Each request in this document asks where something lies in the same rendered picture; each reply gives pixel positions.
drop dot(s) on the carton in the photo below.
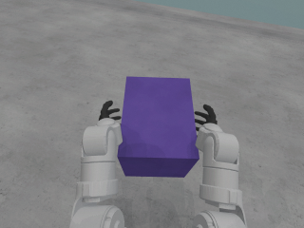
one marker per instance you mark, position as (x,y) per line
(158,128)

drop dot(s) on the left robot upper arm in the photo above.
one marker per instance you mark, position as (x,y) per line
(98,216)

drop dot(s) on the robot left forearm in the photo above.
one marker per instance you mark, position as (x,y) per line
(98,164)

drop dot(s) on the robot right forearm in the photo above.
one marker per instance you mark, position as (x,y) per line
(220,170)

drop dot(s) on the right robot upper arm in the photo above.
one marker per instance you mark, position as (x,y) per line
(216,219)

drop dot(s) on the right robot hand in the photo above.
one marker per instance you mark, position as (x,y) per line
(210,117)

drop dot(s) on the left robot hand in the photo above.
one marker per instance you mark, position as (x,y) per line
(105,112)

